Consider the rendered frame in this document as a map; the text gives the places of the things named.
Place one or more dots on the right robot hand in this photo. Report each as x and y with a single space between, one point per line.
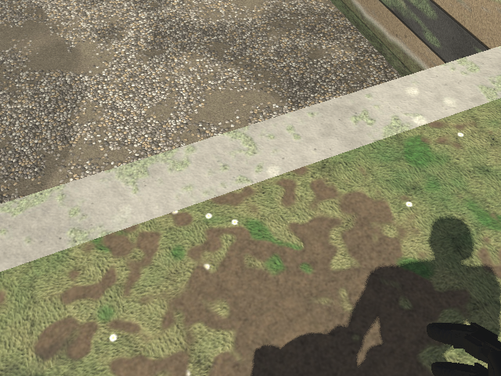
479 342

